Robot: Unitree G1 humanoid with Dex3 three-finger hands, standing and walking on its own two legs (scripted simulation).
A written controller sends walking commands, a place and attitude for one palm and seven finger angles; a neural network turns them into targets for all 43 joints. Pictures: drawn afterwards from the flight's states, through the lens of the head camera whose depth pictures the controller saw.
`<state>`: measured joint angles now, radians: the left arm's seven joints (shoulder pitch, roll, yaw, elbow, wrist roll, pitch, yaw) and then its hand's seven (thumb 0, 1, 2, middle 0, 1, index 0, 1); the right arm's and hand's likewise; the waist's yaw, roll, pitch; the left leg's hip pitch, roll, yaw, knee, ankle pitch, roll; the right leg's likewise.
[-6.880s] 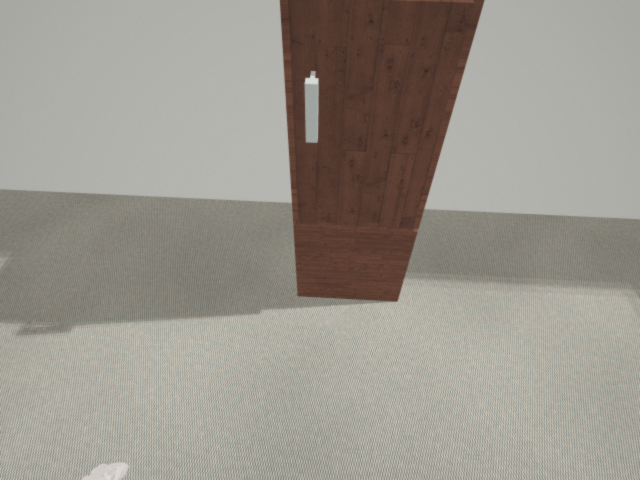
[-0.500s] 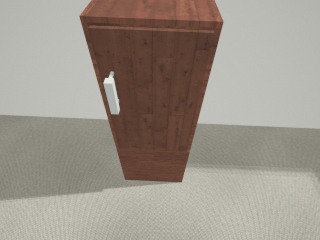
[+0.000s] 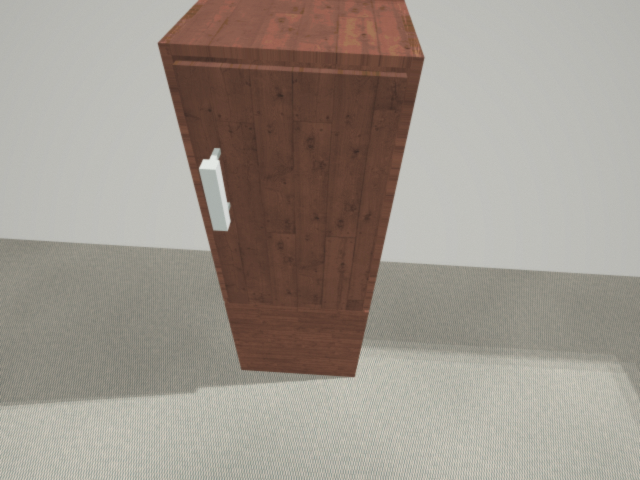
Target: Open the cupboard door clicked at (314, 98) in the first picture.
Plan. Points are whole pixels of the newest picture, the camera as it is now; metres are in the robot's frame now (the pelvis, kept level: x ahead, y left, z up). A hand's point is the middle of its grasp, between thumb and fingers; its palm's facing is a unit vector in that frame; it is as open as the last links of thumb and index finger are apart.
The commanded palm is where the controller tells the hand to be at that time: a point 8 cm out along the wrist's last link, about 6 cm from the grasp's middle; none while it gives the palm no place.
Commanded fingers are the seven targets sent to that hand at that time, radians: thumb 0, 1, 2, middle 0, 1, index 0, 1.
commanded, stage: come to a stop and stand still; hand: left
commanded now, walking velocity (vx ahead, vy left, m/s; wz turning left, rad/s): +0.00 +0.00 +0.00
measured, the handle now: (219, 189) +0.56 +0.21 +0.05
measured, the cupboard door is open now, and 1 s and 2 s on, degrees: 0 0 0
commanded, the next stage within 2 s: look again from close up in 0.04 s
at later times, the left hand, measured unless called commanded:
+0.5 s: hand out of the picture -0.03 +0.15 -0.18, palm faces +0.04 -0.99 -0.13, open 7.4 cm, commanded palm none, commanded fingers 0.00 0.90 0.90 -0.20 -0.30 -0.20 -0.30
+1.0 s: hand (175, 422) +0.19 +0.19 -0.01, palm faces +0.17 -0.98 -0.09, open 7.6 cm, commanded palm +0.12 +0.23 -0.05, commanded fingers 0.00 0.60 0.77 -0.22 -0.50 -0.22 -0.50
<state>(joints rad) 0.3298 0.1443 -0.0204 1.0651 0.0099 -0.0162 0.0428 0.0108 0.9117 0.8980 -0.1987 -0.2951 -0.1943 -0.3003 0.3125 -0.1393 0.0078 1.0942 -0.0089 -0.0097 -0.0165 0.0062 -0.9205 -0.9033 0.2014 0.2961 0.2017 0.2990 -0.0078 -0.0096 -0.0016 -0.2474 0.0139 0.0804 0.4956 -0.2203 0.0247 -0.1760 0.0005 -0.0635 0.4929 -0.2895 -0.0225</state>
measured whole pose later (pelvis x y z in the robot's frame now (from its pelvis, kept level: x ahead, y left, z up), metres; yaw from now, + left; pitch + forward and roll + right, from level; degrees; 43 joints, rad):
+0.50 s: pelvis +0.00 +0.00 +0.00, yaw +0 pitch -1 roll -1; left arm 0.36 0.13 -0.02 1.10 0.01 -0.01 0.04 0.01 0.91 0.90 -0.20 -0.30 -0.19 -0.30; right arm 0.29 -0.13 0.01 1.13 -0.01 -0.01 -0.03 0.01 -0.93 -0.90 0.20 0.30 0.20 0.30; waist 0.01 -0.03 0.01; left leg -0.24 0.01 0.08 0.46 -0.20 0.03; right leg -0.15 0.00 -0.07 0.43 -0.26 -0.02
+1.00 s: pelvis -0.01 +0.02 -0.03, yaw +2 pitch +5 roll +0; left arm 0.43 0.17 0.01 0.10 -0.16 -0.24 0.05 0.05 0.86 0.85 -0.20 -0.36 -0.19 -0.37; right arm 0.29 -0.26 -0.02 0.73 0.02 -0.29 -0.04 0.02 -0.92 -0.90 0.20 0.30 0.20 0.30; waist -0.04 0.04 -0.09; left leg -0.52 -0.02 0.07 0.74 -0.31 0.05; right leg -0.44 -0.05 -0.08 0.76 -0.40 0.00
